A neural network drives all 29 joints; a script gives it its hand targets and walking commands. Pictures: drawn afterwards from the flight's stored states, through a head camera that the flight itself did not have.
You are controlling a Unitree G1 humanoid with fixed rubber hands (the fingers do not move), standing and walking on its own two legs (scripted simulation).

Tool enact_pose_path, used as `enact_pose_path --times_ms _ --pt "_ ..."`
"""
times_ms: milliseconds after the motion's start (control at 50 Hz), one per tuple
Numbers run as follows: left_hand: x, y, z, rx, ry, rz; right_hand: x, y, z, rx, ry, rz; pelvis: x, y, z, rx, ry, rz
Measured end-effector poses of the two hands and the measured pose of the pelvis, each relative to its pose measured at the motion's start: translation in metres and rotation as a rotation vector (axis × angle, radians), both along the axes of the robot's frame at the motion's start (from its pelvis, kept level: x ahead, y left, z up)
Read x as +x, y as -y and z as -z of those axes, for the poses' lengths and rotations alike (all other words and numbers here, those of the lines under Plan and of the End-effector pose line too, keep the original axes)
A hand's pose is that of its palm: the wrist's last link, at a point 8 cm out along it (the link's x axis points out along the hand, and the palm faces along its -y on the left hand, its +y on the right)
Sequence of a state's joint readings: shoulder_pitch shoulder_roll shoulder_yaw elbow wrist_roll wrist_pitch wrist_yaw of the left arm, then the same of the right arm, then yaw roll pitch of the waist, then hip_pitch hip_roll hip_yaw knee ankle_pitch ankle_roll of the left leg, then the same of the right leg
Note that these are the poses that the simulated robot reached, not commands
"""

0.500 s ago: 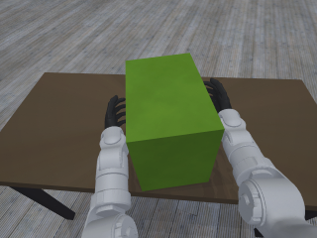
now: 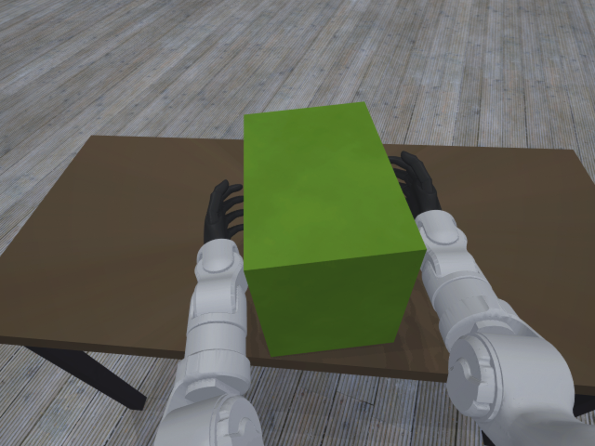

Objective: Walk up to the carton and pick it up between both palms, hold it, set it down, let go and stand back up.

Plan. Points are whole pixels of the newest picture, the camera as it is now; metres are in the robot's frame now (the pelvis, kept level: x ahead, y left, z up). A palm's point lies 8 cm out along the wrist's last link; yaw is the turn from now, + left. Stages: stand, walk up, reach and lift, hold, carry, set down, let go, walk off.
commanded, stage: set down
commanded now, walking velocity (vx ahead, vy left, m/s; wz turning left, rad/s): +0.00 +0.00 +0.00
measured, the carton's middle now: (318, 227) +0.43 +0.08 +0.04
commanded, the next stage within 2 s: none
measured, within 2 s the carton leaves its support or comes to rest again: neither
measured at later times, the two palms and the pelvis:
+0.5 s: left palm (221, 238) +0.36 +0.21 +0.07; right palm (421, 212) +0.44 -0.06 +0.09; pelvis +0.01 +0.00 +0.00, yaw -1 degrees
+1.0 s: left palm (221, 239) +0.36 +0.21 +0.07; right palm (421, 213) +0.44 -0.06 +0.09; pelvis +0.01 +0.00 +0.00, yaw +0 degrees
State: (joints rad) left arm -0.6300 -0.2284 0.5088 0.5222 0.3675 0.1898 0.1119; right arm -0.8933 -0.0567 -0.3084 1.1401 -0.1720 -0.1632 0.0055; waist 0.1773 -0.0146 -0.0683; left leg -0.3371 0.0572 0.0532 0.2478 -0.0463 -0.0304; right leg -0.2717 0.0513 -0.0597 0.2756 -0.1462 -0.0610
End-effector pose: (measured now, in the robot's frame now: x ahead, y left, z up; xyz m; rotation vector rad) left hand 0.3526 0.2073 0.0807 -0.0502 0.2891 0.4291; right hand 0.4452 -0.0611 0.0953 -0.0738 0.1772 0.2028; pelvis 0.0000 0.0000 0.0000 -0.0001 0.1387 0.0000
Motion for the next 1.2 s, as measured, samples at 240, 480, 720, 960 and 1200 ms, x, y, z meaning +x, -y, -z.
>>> enact_pose_path --times_ms 240,480,720,960,1200 --pt "0.001 -0.002 0.003 0.01 0.014 0.007 -0.001 -0.001 0.003 0.006 0.007 -0.002 0.003 -0.003 0.0 0.0 0.004 0.004" --pt "0.004 0.0 0.006 0.015 0.024 0.007 -0.001 0.002 0.01 0.012 0.007 0.006 0.006 -0.003 0.0 0.0 -0.004 0.012" --pt "0.004 -0.001 0.007 0.014 0.033 0.01 -0.001 0.002 0.01 0.002 0.009 0.005 0.008 -0.001 -0.001 0.001 0.007 0.006" --pt "0.004 -0.001 0.007 0.019 0.039 0.013 -0.001 0.002 0.01 -0.001 0.007 0.0 0.009 0.0 -0.001 0.002 0.011 0.005" --pt "0.004 -0.001 0.009 0.02 0.046 0.013 -0.001 0.002 0.01 -0.002 0.007 -0.002 0.011 -0.001 -0.001 0.002 0.012 0.005"
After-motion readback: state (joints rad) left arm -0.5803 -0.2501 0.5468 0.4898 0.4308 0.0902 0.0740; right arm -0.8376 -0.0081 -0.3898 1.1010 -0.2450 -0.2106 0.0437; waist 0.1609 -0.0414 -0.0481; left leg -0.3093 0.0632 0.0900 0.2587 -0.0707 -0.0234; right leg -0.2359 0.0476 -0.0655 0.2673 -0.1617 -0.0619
